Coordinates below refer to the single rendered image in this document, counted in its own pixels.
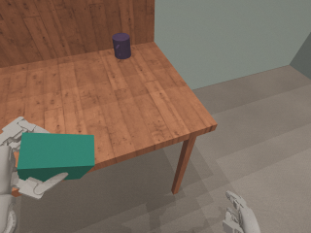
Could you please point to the right robot hand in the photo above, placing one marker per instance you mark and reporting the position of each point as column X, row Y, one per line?
column 244, row 221

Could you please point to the table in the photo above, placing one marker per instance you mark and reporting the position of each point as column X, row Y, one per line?
column 58, row 70

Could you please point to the sponge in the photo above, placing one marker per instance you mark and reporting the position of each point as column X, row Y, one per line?
column 44, row 155

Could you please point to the left robot hand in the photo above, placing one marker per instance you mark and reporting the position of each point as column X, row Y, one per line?
column 10, row 141

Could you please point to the left robot forearm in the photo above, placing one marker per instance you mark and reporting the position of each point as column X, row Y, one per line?
column 8, row 217

